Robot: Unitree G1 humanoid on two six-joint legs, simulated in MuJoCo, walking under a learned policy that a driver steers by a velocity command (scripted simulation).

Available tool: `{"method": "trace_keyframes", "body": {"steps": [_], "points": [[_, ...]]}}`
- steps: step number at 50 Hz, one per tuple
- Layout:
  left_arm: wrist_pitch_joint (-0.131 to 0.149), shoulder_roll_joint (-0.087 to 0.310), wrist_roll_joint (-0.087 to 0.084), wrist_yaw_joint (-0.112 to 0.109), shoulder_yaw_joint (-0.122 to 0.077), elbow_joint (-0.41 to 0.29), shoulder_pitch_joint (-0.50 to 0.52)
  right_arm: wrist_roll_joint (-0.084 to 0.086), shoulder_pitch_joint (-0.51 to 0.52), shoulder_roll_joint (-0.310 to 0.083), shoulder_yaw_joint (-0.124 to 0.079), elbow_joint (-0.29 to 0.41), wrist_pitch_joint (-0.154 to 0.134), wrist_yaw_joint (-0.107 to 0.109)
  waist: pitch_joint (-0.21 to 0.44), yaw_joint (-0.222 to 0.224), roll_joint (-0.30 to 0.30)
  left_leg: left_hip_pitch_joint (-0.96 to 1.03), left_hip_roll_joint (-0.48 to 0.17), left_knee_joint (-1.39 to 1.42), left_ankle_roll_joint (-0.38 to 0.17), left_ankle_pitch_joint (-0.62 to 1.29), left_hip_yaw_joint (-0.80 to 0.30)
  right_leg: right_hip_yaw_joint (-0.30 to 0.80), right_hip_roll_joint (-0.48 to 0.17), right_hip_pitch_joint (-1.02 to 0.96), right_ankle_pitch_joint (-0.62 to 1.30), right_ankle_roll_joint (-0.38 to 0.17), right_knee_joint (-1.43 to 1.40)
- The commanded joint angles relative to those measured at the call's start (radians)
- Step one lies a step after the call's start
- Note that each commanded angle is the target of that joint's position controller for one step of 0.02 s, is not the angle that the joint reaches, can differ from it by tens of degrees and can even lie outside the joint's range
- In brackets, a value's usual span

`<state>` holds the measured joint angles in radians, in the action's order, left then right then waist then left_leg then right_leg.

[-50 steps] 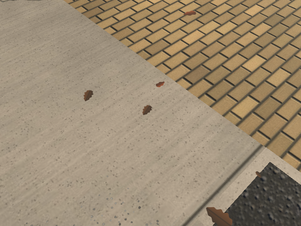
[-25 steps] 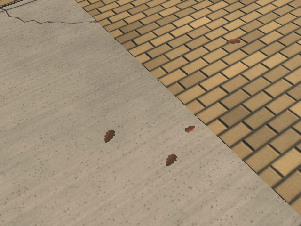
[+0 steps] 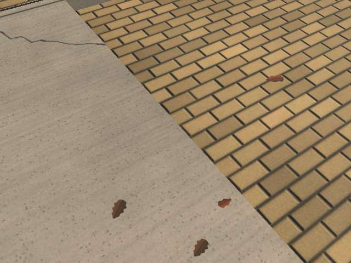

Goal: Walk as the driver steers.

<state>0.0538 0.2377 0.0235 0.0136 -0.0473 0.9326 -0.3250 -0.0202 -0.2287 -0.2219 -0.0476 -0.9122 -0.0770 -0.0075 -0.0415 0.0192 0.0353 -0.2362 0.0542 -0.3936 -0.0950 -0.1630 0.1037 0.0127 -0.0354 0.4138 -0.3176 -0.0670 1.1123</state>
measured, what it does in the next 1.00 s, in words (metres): walks ahead, turning right: right foot, then left foot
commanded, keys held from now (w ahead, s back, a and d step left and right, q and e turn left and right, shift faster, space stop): w+e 0.62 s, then w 0.22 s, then q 0.16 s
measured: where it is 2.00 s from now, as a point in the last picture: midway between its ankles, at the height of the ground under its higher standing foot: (213, 251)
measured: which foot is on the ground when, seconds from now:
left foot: down 0.00-0.40, up 0.42-0.94, down 0.96-1.00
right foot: up 0.00-0.40, down 0.42-0.98, up 1.00-1.00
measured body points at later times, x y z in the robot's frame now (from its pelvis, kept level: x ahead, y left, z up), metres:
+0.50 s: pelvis +0.26 -0.06 -0.02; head +0.29 -0.06 +0.43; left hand +0.45 +0.16 -0.14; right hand +0.20 -0.30 -0.16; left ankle +0.11 +0.08 -0.63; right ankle +0.30 -0.11 -0.74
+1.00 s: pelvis +0.52 -0.10 -0.02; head +0.56 -0.11 +0.43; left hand +0.61 +0.16 -0.16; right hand +0.60 -0.39 -0.12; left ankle +0.66 -0.08 -0.74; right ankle +0.32 -0.11 -0.70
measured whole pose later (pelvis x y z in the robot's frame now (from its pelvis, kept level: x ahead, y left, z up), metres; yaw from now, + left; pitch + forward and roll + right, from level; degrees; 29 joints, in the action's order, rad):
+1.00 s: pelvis +0.52 -0.10 -0.02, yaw -23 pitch +0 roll +0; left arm 0.06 0.26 0.00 -0.02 -0.04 0.91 -0.42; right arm -0.03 -0.09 -0.24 -0.02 -0.77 -0.08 -0.02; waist -0.07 0.05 0.00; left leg -0.45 0.04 -0.54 -0.08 -0.10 0.06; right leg 0.06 0.12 0.05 -0.46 -0.07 0.76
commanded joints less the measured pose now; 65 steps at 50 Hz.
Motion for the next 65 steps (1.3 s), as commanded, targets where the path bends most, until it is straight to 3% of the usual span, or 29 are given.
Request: {"method": "trace_keyframes", "body": {"steps": [1,6,10,14,17,19,20,21,22,23,24,26,28,31,37,42,44,45,47,48,49,50,51,52,53,54,58,62,65], "points": [[-0.022,0.04,0.007,0.016,-0.013,-0.017,-0.088,0.007,-0.071,-0.089,-0.018,0.012,-0.035,0.006,0.014,0.013,-0.096,0.078,-0.275,0.268,-0.081,0.129,-0.223,0.038,-0.048,0.117,0.073,0.011,0.006],[-0.034,0.041,0.001,0.023,-0.017,-0.07,0.084,0.005,-0.152,-0.09,-0.016,-0.02,-0.041,0.01,-0.041,-0.016,-0.084,0.142,-0.263,0.301,-0.048,0.192,-0.1,0.039,-0.055,0.288,0.239,0.028,-0.103],[-0.028,0.019,0.003,0.031,-0.003,-0.113,0.206,0.006,-0.189,-0.092,-0.011,-0.034,-0.04,0.02,-0.058,-0.04,-0.089,0.194,-0.255,0.278,-0.022,0.34,-0.003,-0.03,-0.039,0.28,0.338,0.023,-0.287],[-0.026,0.005,0.008,0.04,0.011,-0.165,0.315,0.001,-0.266,-0.097,-0.01,-0.067,-0.031,0.035,-0.077,-0.073,-0.095,0.323,-0.289,0.216,-0.017,0.52,0.056,-0.115,-0.017,0.278,0.302,-0.014,-0.428],[-0.027,0.021,0.011,0.037,0.003,-0.169,0.279,-0.002,-0.247,-0.13,-0.016,-0.067,-0.018,0.046,-0.035,-0.036,-0.126,0.382,-0.307,0.077,-0.004,0.878,0.106,-0.175,0.052,0.159,0.174,-0.07,-0.478],[-0.028,0.057,0.015,0.029,-0.017,-0.137,0.148,-0.005,-0.219,-0.161,-0.024,-0.058,-0.005,0.052,0.047,0.028,-0.152,0.374,-0.316,-0.145,-0.008,1.047,0.13,-0.194,0.117,-0.008,0.076,-0.119,-0.495],[-0.021,0.084,0.018,0.024,-0.034,-0.102,0.031,-0.003,-0.206,-0.171,-0.027,-0.048,0.003,0.05,0.115,0.079,-0.142,0.313,-0.311,-0.334,-0.006,0.962,0.135,-0.173,0.139,-0.164,0.073,-0.149,-0.557],[-0.016,0.147,0.03,0.012,-0.061,-0.066,-0.11,0.006,-0.174,-0.171,-0.028,-0.021,0.003,0.044,0.186,0.156,-0.073,0.122,-0.279,-0.618,0.019,0.686,0.146,-0.024,0.05,-0.395,0.072,-0.202,-0.645],[-0.02,0.261,0.027,-0.002,-0.089,-0.078,-0.089,0.011,-0.22,-0.046,-0.006,0.045,-0.003,0.023,0.26,0.067,0.161,-0.328,-0.082,-0.993,0.074,-0.305,0.119,0.48,-0.27,-0.712,0.202,-0.347,-0.665],[-0.033,0.264,-0.009,-0.002,-0.091,-0.079,-0.129,0.009,-0.111,-0.125,-0.02,0.087,-0.015,0.017,0.317,0.115,0.048,-0.474,-0.02,-1.118,0.076,-0.353,-0.112,0.721,-0.317,-0.743,0.194,-0.407,-0.79],[-0.037,0.232,-0.013,-0.012,-0.083,-0.074,-0.063,0.014,-0.039,-0.117,-0.015,0.116,-0.029,0.014,0.16,0.085,0.005,-0.555,-0.094,-1.07,0.066,-0.244,-0.151,0.562,-0.299,-0.634,0.213,-0.364,-0.82],[-0.029,0.14,-0.011,-0.014,-0.058,-0.088,0.031,0.008,-0.052,-0.122,-0.018,0.103,-0.03,0.017,0.028,0.0,-0.088,-0.441,-0.149,-0.898,0.075,-0.158,-0.141,0.382,-0.206,-0.382,0.382,-0.27,-0.863],[-0.011,0.118,-0.02,-0.017,-0.045,-0.095,0.052,-0.02,-0.086,-0.104,-0.016,0.105,0.012,0.01,0.031,-0.049,-0.057,-0.339,-0.162,-0.804,0.103,-0.155,-0.14,0.281,-0.132,-0.274,0.46,-0.239,-0.884],[0.012,0.16,-0.023,-0.014,-0.053,-0.095,0.004,-0.026,-0.031,-0.088,-0.012,0.139,0.05,0.002,0.028,-0.052,-0.027,-0.353,-0.154,-0.689,0.134,-0.094,-0.106,0.234,-0.081,-0.233,0.536,-0.223,-0.894],[0.011,0.144,-0.027,-0.013,-0.04,-0.075,-0.132,-0.017,0.166,-0.089,-0.002,0.199,0.054,-0.012,0.008,0.034,0.03,-0.436,-0.145,-0.399,0.125,0.147,-0.08,0.201,-0.062,-0.365,0.624,-0.131,-0.895],[0.01,0.153,-0.016,-0.026,-0.032,-0.065,-0.192,-0.007,0.304,-0.094,0.01,0.25,0.038,-0.021,-0.023,0.084,0.031,-0.455,-0.105,-0.236,0.086,0.169,-0.058,0.222,-0.108,-0.5,0.651,-0.135,-0.871],[0.009,0.153,-0.007,-0.035,-0.027,-0.063,-0.161,-0.007,0.26,-0.091,0.013,0.239,0.023,-0.02,-0.041,0.052,0.037,-0.361,-0.076,-0.151,0.052,0.129,-0.041,0.173,-0.112,-0.5,0.823,-0.112,-0.819],[0.014,0.156,-0.004,-0.039,-0.025,-0.062,-0.149,-0.008,0.193,-0.101,0.009,0.216,0.017,-0.015,-0.017,0.026,0.051,-0.257,-0.044,-0.133,0.032,0.109,-0.03,0.158,-0.11,-0.495,0.97,-0.09,-0.771],[0.019,0.179,-0.009,-0.04,-0.026,-0.062,-0.105,-0.01,-0.042,-0.137,-0.01,0.138,-0.003,-0.001,0.084,-0.086,0.038,-0.01,-0.003,-0.04,-0.011,0.176,-0.034,0.111,-0.072,-0.49,1.085,-0.048,-0.529],[0.024,0.159,-0.015,-0.039,-0.018,-0.076,-0.104,-0.023,-0.166,-0.175,-0.019,0.108,-0.013,0.007,0.174,-0.127,0.003,0.207,-0.111,-0.068,-0.051,0.364,-0.13,0.086,-0.04,-0.364,0.839,-0.032,-0.338],[0.027,0.093,-0.036,-0.041,-0.006,-0.09,-0.211,-0.032,-0.244,-0.276,-0.043,0.105,-0.012,0.006,0.312,-0.094,-0.208,0.46,-0.392,-0.169,-0.194,0.869,-0.443,0.007,0.092,-0.144,0.196,0.011,0.037],[0.017,0.129,-0.036,-0.041,-0.019,-0.072,-0.283,0.019,-0.248,-0.264,-0.049,0.092,0.01,-0.007,0.415,-0.066,-0.262,0.54,-0.478,-0.081,-0.314,1.023,-0.702,0.025,0.189,0.024,-0.26,0.04,0.23],[0.005,0.156,-0.001,-0.04,-0.021,-0.078,-0.204,0.05,-0.146,-0.216,-0.042,0.121,0.02,-0.014,0.296,-0.043,-0.122,0.403,-0.435,-0.036,-0.29,0.868,-0.618,0.079,0.108,0.075,-0.183,0.048,0.254],[0.002,0.151,0.008,-0.036,-0.019,-0.107,-0.096,0.042,-0.05,-0.166,-0.029,0.147,0.025,-0.014,0.169,-0.038,-0.08,0.267,-0.378,0.004,-0.254,0.772,-0.521,0.069,0.077,0.102,-0.127,0.053,0.213],[-0.007,0.142,0.01,-0.031,-0.018,-0.123,-0.045,0.033,-0.02,-0.14,-0.021,0.148,0.029,-0.011,0.096,-0.022,-0.056,0.162,-0.326,0.046,-0.223,0.735,-0.448,0.063,0.049,0.101,-0.099,0.058,0.16],[-0.024,0.138,0.016,-0.029,-0.018,-0.134,-0.041,0.038,-0.026,-0.136,-0.021,0.137,0.032,-0.005,0.078,-0.002,-0.058,0.092,-0.284,0.071,-0.198,0.704,-0.401,0.061,0.027,0.064,-0.077,0.066,0.089],[-0.069,0.1,0.014,-0.033,-0.007,-0.148,-0.052,0.017,-0.026,-0.184,-0.038,0.142,0.04,-0.003,0.13,0.033,-0.093,-0.03,-0.219,0.092,-0.171,0.615,-0.348,0.025,0.042,-0.028,-0.057,0.098,-0.028],[-0.097,0.102,0.015,-0.033,-0.003,-0.208,0.071,0.014,-0.048,-0.206,-0.051,0.162,0.071,0.006,0.13,-0.002,-0.117,-0.044,-0.183,0.13,-0.142,0.329,-0.401,0.017,0.049,0.038,-0.006,0.117,-0.088],[-0.098,0.11,0.014,-0.031,0.001,-0.222,0.11,0.007,-0.031,-0.21,-0.061,0.199,0.091,0.007,0.145,-0.017,-0.117,-0.063,-0.158,0.145,-0.128,0.15,-0.441,0.0,0.066,0.027,0.064,0.119,-0.044]]}}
